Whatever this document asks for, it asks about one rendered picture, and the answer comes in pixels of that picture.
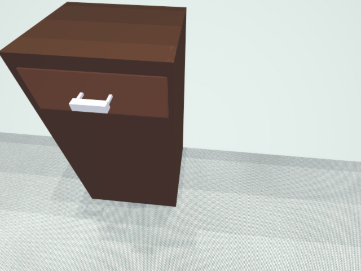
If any drawer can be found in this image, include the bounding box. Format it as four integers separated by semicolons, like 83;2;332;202
16;67;169;117

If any handle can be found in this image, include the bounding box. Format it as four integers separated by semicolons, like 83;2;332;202
69;93;113;113

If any cabinet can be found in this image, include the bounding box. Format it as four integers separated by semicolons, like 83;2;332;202
0;2;187;207

